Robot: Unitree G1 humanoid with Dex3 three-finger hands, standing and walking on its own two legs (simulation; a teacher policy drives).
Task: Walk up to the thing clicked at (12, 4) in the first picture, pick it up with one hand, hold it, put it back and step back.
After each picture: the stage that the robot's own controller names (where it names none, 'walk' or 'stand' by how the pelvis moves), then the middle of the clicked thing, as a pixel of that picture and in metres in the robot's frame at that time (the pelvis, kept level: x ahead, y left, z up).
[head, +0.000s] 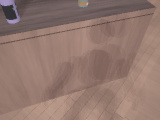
stand; out of the picture +0.77 +0.41 +0.11
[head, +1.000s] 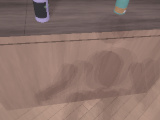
walk; out of the picture +0.72 +0.21 +0.13
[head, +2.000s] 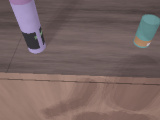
stand; (29, 22) +0.49 +0.22 +0.15
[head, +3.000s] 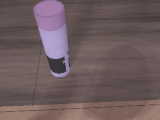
stand; (55, 45) +0.39 +0.10 +0.14
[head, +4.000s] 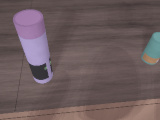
stand; (37, 52) +0.37 +0.17 +0.13
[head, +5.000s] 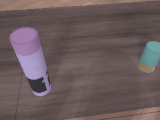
stand; (34, 66) +0.35 +0.17 +0.11
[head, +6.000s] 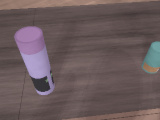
stand; (38, 65) +0.35 +0.16 +0.11
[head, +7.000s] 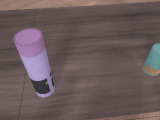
stand; (38, 67) +0.34 +0.16 +0.11
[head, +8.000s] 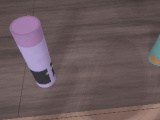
rise first; (37, 57) +0.36 +0.16 +0.12
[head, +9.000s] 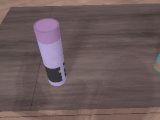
rise first; (52, 56) +0.38 +0.15 +0.12
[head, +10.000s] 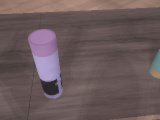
go down; (48, 68) +0.35 +0.13 +0.11
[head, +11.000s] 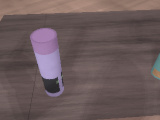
go down; (50, 66) +0.36 +0.13 +0.12
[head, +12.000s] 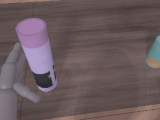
close in; (40, 60) +0.36 +0.14 +0.13
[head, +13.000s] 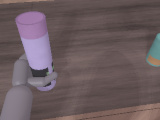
lift; (39, 56) +0.37 +0.14 +0.14
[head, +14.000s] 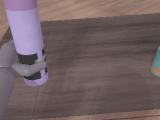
lift; (28, 41) +0.32 +0.16 +0.27
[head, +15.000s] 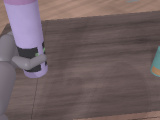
hold; (28, 34) +0.33 +0.16 +0.28
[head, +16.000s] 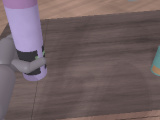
hold; (28, 37) +0.32 +0.16 +0.27
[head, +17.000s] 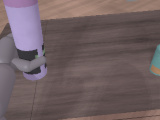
hold; (28, 36) +0.33 +0.15 +0.27
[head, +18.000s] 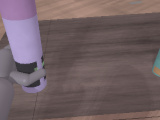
crouch; (27, 48) +0.29 +0.16 +0.26
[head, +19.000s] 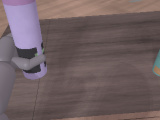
crouch; (27, 35) +0.33 +0.17 +0.27
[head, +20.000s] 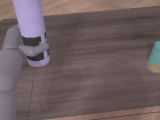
lower; (32, 25) +0.40 +0.16 +0.25
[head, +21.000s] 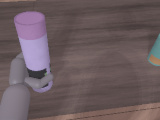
lower; (37, 57) +0.36 +0.15 +0.15
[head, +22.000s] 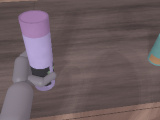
lower; (40, 55) +0.36 +0.14 +0.15
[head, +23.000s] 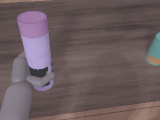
lower; (38, 56) +0.37 +0.14 +0.15
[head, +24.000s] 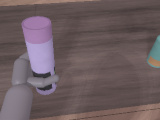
open; (42, 60) +0.35 +0.14 +0.14
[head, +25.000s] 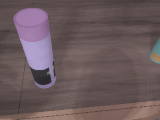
rise; (39, 55) +0.35 +0.14 +0.15
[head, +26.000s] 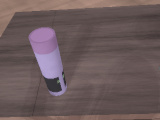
sink last; (51, 66) +0.35 +0.15 +0.12
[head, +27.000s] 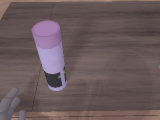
stand; (52, 61) +0.36 +0.14 +0.12
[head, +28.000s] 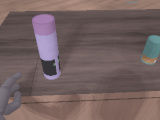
walk; (48, 50) +0.44 +0.14 +0.13
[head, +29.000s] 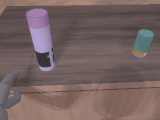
stand; (42, 43) +0.48 +0.17 +0.12
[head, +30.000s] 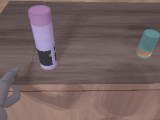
stand; (44, 41) +0.48 +0.16 +0.12
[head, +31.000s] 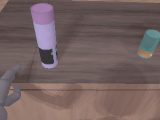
stand; (46, 39) +0.48 +0.16 +0.12
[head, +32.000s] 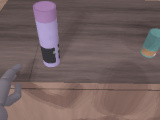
stand; (48, 38) +0.48 +0.15 +0.12
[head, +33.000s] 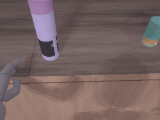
walk; (46, 30) +0.49 +0.15 +0.13
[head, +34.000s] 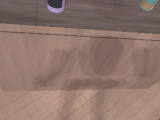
walk; out of the picture +0.63 +0.17 +0.13
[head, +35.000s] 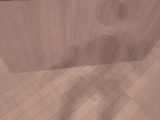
walk; out of the picture +0.88 +0.24 +0.15
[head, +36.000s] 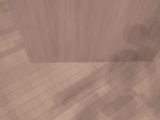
stand; out of the picture +1.07 +0.19 +0.14
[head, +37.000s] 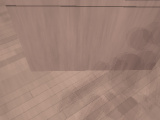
stand; out of the picture +1.05 +0.18 +0.11
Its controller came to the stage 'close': yes
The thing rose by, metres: 0.20
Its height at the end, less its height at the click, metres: +0.00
